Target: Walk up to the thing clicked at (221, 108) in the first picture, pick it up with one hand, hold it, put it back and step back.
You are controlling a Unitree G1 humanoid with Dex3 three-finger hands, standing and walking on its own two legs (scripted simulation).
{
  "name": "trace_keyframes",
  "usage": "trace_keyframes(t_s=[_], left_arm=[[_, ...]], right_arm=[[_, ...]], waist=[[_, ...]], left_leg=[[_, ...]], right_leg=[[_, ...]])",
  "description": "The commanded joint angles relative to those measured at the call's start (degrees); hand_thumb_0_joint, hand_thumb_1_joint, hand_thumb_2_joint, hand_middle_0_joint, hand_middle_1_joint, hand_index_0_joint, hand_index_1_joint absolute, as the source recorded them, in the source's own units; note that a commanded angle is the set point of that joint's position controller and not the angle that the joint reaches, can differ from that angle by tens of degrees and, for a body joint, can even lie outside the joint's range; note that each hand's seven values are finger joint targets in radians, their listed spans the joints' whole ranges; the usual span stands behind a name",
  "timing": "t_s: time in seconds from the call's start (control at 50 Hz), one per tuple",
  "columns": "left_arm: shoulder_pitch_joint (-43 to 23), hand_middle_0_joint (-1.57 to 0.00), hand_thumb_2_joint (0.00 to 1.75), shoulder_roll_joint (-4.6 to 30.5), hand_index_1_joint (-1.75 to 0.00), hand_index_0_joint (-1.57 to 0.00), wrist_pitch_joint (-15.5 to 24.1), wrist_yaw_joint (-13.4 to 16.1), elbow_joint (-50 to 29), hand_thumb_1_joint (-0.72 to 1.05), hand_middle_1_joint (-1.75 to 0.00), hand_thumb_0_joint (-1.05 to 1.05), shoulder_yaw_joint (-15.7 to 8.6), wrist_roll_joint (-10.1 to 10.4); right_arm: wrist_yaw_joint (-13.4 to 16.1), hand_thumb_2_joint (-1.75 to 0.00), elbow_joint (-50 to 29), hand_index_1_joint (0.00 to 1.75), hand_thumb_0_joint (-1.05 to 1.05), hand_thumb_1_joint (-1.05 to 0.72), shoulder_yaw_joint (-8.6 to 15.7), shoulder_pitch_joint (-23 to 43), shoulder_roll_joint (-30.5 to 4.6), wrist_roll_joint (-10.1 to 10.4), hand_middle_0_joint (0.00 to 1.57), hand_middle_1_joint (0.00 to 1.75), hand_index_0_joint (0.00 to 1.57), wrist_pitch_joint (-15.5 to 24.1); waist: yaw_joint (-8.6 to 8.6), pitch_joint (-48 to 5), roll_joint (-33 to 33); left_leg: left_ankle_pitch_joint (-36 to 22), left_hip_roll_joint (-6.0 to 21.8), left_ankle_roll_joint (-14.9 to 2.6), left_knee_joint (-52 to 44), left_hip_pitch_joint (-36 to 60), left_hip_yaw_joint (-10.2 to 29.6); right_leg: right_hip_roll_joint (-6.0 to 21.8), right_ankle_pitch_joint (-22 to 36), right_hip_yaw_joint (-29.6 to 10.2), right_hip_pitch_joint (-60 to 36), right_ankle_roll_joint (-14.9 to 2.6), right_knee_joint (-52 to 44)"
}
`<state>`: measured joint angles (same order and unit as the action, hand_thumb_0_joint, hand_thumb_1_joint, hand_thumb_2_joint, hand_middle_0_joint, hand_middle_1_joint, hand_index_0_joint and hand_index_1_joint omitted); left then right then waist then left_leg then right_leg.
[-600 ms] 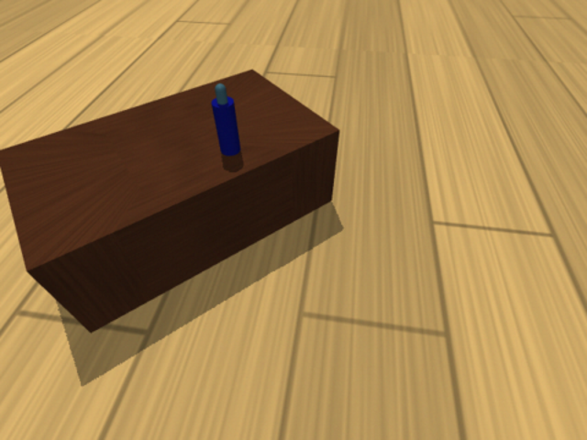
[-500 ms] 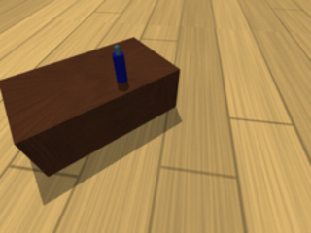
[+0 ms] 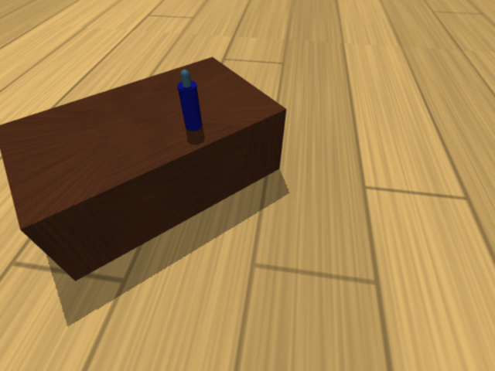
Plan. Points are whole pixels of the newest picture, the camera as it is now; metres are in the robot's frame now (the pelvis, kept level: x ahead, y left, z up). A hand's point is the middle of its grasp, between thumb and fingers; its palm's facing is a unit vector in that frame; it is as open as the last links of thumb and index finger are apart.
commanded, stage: stand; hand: right
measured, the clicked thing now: (189, 100) +1.15 +0.30 -0.23
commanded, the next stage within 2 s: walk up in 0.52 s
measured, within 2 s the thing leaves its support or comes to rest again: neither
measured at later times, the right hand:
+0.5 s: hand out of the picture +0.08 -0.25 -0.16, palm faces -0.03 +0.94 -0.34, open 7.4 cm
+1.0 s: hand (336, 319) +0.25 -0.15 -0.14, palm faces -0.23 +0.87 -0.43, open 7.4 cm
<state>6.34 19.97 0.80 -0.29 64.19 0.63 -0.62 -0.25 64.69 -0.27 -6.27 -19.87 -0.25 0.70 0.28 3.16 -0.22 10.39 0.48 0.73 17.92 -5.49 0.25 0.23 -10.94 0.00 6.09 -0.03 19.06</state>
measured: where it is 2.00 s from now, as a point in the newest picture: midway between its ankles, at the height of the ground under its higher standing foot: (222, 286)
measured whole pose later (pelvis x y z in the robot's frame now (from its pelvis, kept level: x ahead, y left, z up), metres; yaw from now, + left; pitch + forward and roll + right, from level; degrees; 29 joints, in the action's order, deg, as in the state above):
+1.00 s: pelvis +0.12 +0.11 -0.03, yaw +17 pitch -3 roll +0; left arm 13.0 26.5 0.4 -3.7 52.9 -4.1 -1.8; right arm -3.6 50.9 4.8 -16.5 -22.0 -0.3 2.6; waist -1.1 4.9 -5.2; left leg 15.1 0.8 -2.1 37.6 -19.8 -2.5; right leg 5.1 -26.2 0.5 20.1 -2.3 66.5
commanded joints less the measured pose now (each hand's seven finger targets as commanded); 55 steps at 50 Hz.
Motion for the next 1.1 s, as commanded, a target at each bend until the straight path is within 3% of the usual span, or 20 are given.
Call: trace_keyframes(t_s=[0.0, 0.48, 0.5, 0.52, 0.54, 0.56, 0.58, 0.64, 0.72, 0.74, 0.78, 0.82, 0.84, 0.86, 0.88, 0.9, 0.94, 0.96, 1.04, 1.08], left_arm=[[-2.3, -0.2, 0.9, 12.0, -0.3, -0.2, 1.0, 0.9, -3.7, 0.9, -0.3, 0.0, -2.5, 0.2], [-1.9, -0.2, 0.9, 12.4, -0.3, -0.2, 1.1, 1.0, -3.7, 0.9, -0.3, 0.0, -2.6, 0.2], [1.8, -0.2, 0.9, 19.3, -0.3, -0.2, 2.1, -0.1, -7.1, 0.9, -0.3, 0.0, -7.8, -0.3], [5.4, -0.2, 0.9, 19.5, -0.3, -0.2, 2.3, -0.3, -6.3, 0.9, -0.3, 0.0, -8.6, -1.2], [7.5, -0.2, 0.9, 21.7, -0.3, -0.2, 2.4, -0.3, -6.6, 0.9, -0.3, 0.0, -9.9, -1.8], [6.8, -0.2, 0.9, 21.7, -0.3, -0.2, 2.6, -0.2, -8.4, 0.9, -0.3, 0.0, -10.2, -2.1], [3.9, -0.2, 0.9, 20.2, -0.3, -0.2, 2.9, -0.4, -10.8, 0.9, -0.3, 0.0, -10.1, -2.0], [-0.2, -0.2, 0.9, 17.8, -0.3, -0.2, 3.6, -0.9, -13.6, 0.9, -0.3, 0.0, -9.7, -2.3], [0.2, -0.2, 0.9, 18.7, -0.3, -0.2, 3.9, -2.1, -16.4, 0.9, -0.3, 0.0, -9.9, -2.2], [0.6, -0.2, 0.9, 18.6, -0.3, -0.2, 3.8, -2.3, -16.8, 0.9, -0.3, 0.0, -9.8, -2.1], [-0.9, -0.2, 0.9, 19.2, -0.3, -0.2, 3.3, -2.5, -17.6, 0.9, -0.3, 0.0, -9.8, -2.2], [0.3, -0.2, 0.9, 16.6, -0.3, -0.2, 2.8, -2.6, -18.7, 0.9, -0.3, 0.0, -8.9, -2.6], [3.7, -0.2, 0.9, 13.3, -0.3, -0.2, 2.3, -2.7, -18.7, 0.9, -0.3, 0.0, -7.9, -2.1], [6.4, -0.2, 0.9, 8.4, -0.3, -0.2, 2.1, -3.1, -19.6, 0.9, -0.3, 0.0, -6.3, -1.8], [4.3, -0.2, 0.9, 12.9, -0.3, -0.2, 2.1, -3.0, -20.9, 0.9, -0.3, 0.0, -6.7, -1.3], [2.3, -0.2, 0.9, 18.2, -0.3, -0.2, 2.0, -2.9, -20.8, 0.9, -0.3, 0.0, -7.6, -1.4], [6.7, -0.2, 0.9, 18.1, -0.3, -0.2, 1.8, -2.8, -17.7, 0.9, -0.3, 0.0, -7.7, -0.2], [9.3, -0.2, 0.9, 17.7, -0.3, -0.2, 1.4, -2.9, -15.9, 0.9, -0.3, 0.0, -7.9, 0.0], [10.9, -0.2, 0.9, 16.4, -0.3, -0.2, 0.2, -3.8, -16.1, 0.9, -0.3, 0.0, -8.4, -0.4], [8.9, -0.2, 0.9, 15.9, -0.3, -0.2, 0.1, -4.2, -17.8, 0.9, -0.3, 0.0, -8.5, -0.7]], right_arm=[[1.0, -0.9, -3.7, 0.3, 0.0, -0.9, 2.3, 2.2, -12.1, -0.2, 0.2, 0.3, 0.2, 1.2], [0.9, -0.9, -3.8, 0.3, 0.0, -0.9, 2.4, 1.7, -12.0, -0.2, 0.2, 0.3, 0.2, 1.0], [-1.0, -0.9, -8.8, 0.3, 0.0, -0.9, 6.3, -0.4, -17.1, -0.6, 0.2, 0.3, 0.2, 0.7], [-1.8, -0.9, -10.7, 0.3, 0.0, -0.9, 6.0, 3.4, -15.5, -0.9, 0.2, 0.3, 0.2, 0.3], [-2.2, -0.9, -12.9, 0.3, 0.0, -0.9, 5.4, 6.8, -13.7, -1.3, 0.2, 0.3, 0.2, -0.1], [-2.5, -0.9, -14.2, 0.3, 0.0, -0.9, 5.8, 7.8, -14.0, -2.1, 0.2, 0.3, 0.2, -0.3], [-2.9, -0.9, -14.9, 0.3, 0.0, -0.9, 6.6, 5.8, -14.6, -2.3, 0.2, 0.3, 0.2, -0.3], [-4.6, -0.9, -14.5, 0.3, 0.0, -0.9, 8.1, -0.7, -15.1, -1.9, 0.2, 0.3, 0.2, -0.1], [-6.0, -0.9, -16.1, 0.3, 0.0, -0.9, 8.0, -2.3, -12.6, -1.5, 0.2, 0.3, 0.2, 0.4], [-6.1, -0.9, -16.3, 0.3, 0.0, -0.9, 8.1, -2.6, -12.4, -1.5, 0.2, 0.3, 0.2, 0.7], [-5.8, -0.9, -15.4, 0.3, 0.0, -0.9, 8.9, -7.4, -12.6, -1.3, 0.2, 0.3, 0.2, 1.0], [-4.4, -0.9, -12.1, 0.3, 0.0, -0.9, 10.7, -18.2, -15.9, -1.2, 0.2, 0.3, 0.2, 1.5], [-3.3, -0.9, -11.1, 0.3, 0.0, -0.9, 11.8, -24.5, -19.3, -1.4, 0.2, 0.3, 0.2, 1.9], [-2.2, -0.9, -12.1, 0.3, 0.0, -0.9, 12.6, -26.6, -24.6, -1.8, 0.2, 0.3, 0.2, 2.1], [-2.3, -0.9, -15.0, 0.3, 0.0, -0.9, 12.1, -21.8, -26.9, -0.8, 0.2, 0.3, 0.2, 2.6], [-2.3, -0.9, -16.5, 0.3, 0.0, -0.9, 12.2, -16.8, -27.5, 0.5, 0.2, 0.3, 0.2, 2.5], [-1.5, -0.9, -18.9, 0.3, 0.0, -0.9, 10.2, -11.3, -23.0, 0.2, 0.2, 0.3, 0.2, 3.4], [-1.2, -0.9, -19.5, 0.3, 0.0, -0.9, 9.2, -10.8, -20.2, 0.1, 0.2, 0.3, 0.2, 4.0], [-0.9, -0.9, -20.0, 0.3, 0.0, -0.9, 8.4, -13.6, -18.1, 0.2, 0.2, 0.3, 0.2, 5.5], [-0.7, -0.9, -20.7, 0.3, 0.0, -0.9, 8.5, -14.0, -18.8, -0.1, 0.2, 0.3, 0.2, 6.0]], waist=[[-0.24, -5.4, 0.5], [-0.14, -4.5, 0.1], [2.39, -7.0, -0.1], [5.01, -3.0, -1.3], [6.97, -1.0, -11.5], [7.2, -0.2, -11.0], [5.84, 1.9, -7.8], [1.83, 3.3, -4.9], [1.85, 3.0, -7.8], [1.99, 2.5, -7.8], [-0.95, 0.9, -7.6], [-6.06, -5.3, 2.2], [-9.0, -7.7, 12.2], [-8.73, -5.6, 25.9], [-7.14, -5.9, 18.8], [-5.44, -1.4, 11.9], [-1.15, 0.2, 6.1], [0.19, -0.1, 4.7], [1.04, 0.2, 6.8], [0.8, 2.3, 7.4]], left_leg=[[-9.7, 6.9, -1.91, -1.6, 1.5, 5.1], [-9.3, 6.7, -1.78, -2.1, 0.7, 5.2], [14.0, 3.2, -5.71, 4.4, -12.5, 9.4], [20.5, 0.9, -3.69, 7.3, -27.7, 6.0], [15.4, -0.9, -3.25, 21.5, -35.0, 0.1], [15.3, 2.3, -2.8, 31.1, -36.2, 0.9], [14.4, 4.9, -1.78, 34.3, -35.8, 1.6], [11.9, 8.3, -0.85, 33.6, -31.3, 3.8], [6.6, 7.8, -0.53, 22.3, -24.1, -0.3], [4.5, 6.6, -0.3, 19.9, -19.8, -2.4], [-0.7, 4.1, -0.1, 18.1, -9.6, -7.4], [2.9, -0.1, -1.97, 17.6, 5.9, -8.6], [10.5, 0.3, -5.05, 14.0, 14.1, -3.3], [26.4, 12.3, -9.22, 3.4, 15.2, 21.1], [38.8, 20.6, -14.52, -10.4, 5.9, 47.0], [42.3, 23.6, -16.7, -12.9, -0.9, 50.4], [28.1, 17.8, -13.82, -6.2, -1.3, 32.7], [20.9, 13.9, -11.14, -4.5, -4.1, 24.9], [12.2, 9.7, -9.08, -6.2, -9.9, 16.0], [13.1, 10.6, -11.48, -6.5, -9.9, 15.5]], right_leg=[[7.2, 10.4, -5.3, -0.9, -1.74, -2.4], [7.1, 9.8, -5.2, -1.2, -1.61, -2.9], [4.4, -16.9, -1.4, -11.2, -2.59, 2.1], [7.8, -26.1, -5.5, -18.5, -4.72, -1.2], [18.0, -31.7, -15.9, -18.7, -8.38, -9.8], [26.5, -30.8, -21.4, -13.0, -13.09, -13.8], [28.1, -29.1, -20.6, -8.8, -14.5, -13.8], [22.6, -23.9, -10.3, -4.0, -12.47, -12.7], [17.1, -13.7, 1.9, -1.5, -10.09, -7.8], [15.4, -11.9, 4.8, 1.2, -9.13, -5.8], [14.8, -14.8, 8.3, 7.8, -8.08, -0.5], [12.1, -7.0, 10.5, 14.3, -6.75, 18.7], [8.3, -7.2, 12.4, 21.6, -5.26, 36.2], [1.4, -25.3, 10.5, 34.5, -2.54, 51.2], [0.3, -24.8, 1.0, 33.3, -3.08, 53.2], [4.2, -21.1, -3.5, 32.2, -2.99, 53.4], [8.0, -12.1, -4.7, 31.8, -2.87, 51.7], [8.7, -9.2, -4.6, 28.6, -2.57, 47.9], [7.1, -1.9, -1.9, 21.5, -0.52, 38.9], [7.5, -1.7, -1.4, 23.4, 0.42, 34.0]])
